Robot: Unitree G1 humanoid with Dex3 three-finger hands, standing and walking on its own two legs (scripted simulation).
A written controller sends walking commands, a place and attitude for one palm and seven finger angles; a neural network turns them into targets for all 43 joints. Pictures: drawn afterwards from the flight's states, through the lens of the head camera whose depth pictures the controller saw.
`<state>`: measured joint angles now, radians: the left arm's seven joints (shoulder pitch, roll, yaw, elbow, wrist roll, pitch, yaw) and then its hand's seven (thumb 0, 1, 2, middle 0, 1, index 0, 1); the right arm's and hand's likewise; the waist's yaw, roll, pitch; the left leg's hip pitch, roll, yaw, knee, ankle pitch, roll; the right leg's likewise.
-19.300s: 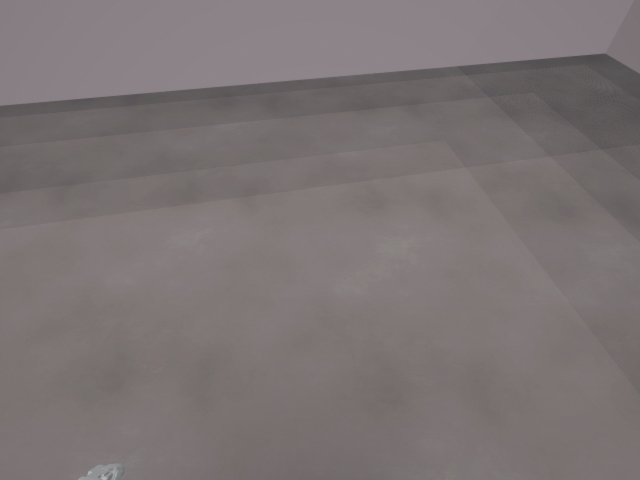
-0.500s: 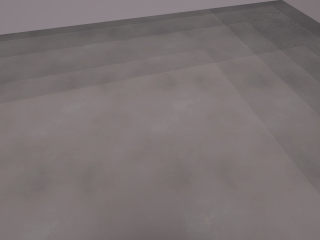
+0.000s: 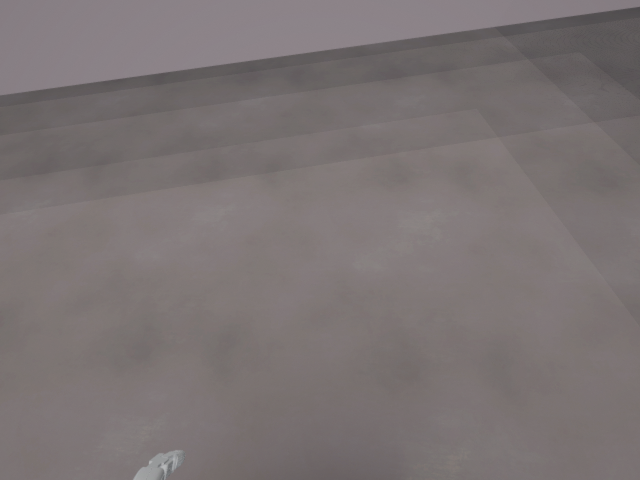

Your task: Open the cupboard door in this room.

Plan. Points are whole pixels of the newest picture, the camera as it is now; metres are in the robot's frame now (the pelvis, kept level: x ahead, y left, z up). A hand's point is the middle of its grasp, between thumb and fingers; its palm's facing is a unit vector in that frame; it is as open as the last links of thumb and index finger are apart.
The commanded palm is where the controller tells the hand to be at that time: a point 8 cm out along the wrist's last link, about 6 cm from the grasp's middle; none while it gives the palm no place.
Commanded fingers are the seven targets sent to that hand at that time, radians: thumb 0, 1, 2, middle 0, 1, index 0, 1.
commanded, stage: turn or walk to find it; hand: left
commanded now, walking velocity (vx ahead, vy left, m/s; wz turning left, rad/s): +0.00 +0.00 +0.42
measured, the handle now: out of the picture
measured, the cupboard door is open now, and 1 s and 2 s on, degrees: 0 0 0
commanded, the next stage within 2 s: stand and wait in 0.10 s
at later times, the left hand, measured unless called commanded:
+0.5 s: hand out of the picture -0.07 +0.23 -0.18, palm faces +0.30 -0.92 -0.26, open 7.4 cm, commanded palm none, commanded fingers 0.00 0.90 0.90 -0.20 -0.30 -0.20 -0.30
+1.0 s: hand out of the picture -0.02 +0.20 -0.13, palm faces +0.46 -0.84 -0.29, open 7.4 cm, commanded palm none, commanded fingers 0.00 0.90 0.90 -0.20 -0.30 -0.20 -0.30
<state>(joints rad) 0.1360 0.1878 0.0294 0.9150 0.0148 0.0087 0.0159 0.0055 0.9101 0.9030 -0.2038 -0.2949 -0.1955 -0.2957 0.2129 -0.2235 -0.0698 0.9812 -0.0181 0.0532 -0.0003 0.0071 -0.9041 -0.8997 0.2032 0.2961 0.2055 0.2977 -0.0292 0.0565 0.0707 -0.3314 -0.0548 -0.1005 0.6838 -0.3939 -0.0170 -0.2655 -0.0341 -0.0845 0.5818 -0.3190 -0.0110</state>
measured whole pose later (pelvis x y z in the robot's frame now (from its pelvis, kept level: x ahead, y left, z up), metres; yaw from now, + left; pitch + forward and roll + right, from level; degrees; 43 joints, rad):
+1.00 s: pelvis -0.03 -0.02 +0.00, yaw +29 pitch -1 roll +2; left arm 0.16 0.17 0.02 0.88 0.02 0.01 0.02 0.00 0.91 0.90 -0.21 -0.30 -0.20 -0.30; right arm 0.21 -0.26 -0.09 0.97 -0.02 0.08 0.01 0.01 -0.91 -0.90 0.20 0.30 0.20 0.30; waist -0.03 0.07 0.08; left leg -0.46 -0.06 -0.08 1.03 -0.44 -0.03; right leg -0.25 -0.05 -0.12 0.57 -0.30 -0.03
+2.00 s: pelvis -0.04 -0.04 +0.01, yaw +59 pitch -1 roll +2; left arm 0.14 0.17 0.02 0.88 0.01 0.01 0.02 0.01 0.91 0.90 -0.21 -0.30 -0.20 -0.30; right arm 0.24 -0.25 -0.10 0.98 -0.03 0.08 0.01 0.01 -0.91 -0.90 0.20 0.30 0.20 0.30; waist -0.05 0.07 0.08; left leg -0.48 -0.06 -0.07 1.08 -0.42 -0.03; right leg -0.24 -0.05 -0.11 0.55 -0.30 -0.04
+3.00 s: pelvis +0.01 +0.08 +0.01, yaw +90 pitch -1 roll +2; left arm 0.21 0.16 0.03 0.94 0.03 -0.06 -0.01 0.00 0.91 0.90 -0.21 -0.30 -0.20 -0.30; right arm 0.31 -0.25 -0.08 1.05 -0.03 0.02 0.03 0.01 -0.91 -0.90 0.20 0.30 0.20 0.30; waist -0.03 0.05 0.04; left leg -0.49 0.03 -0.01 1.21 -0.29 0.00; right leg -0.23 -0.10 -0.19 0.52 -0.27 -0.02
